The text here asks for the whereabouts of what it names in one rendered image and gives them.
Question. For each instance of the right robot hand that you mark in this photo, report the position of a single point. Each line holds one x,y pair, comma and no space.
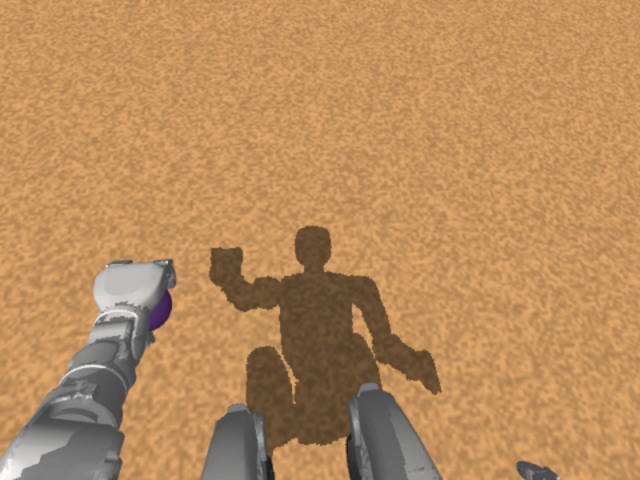
530,471

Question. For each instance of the left robot hand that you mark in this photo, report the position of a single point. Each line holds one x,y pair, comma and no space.
140,285

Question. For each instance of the right robot foot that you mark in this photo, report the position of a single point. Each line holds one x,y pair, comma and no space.
351,460

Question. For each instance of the ball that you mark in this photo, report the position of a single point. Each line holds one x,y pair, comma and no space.
161,313

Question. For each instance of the left robot arm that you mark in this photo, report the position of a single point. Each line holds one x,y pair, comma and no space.
74,434

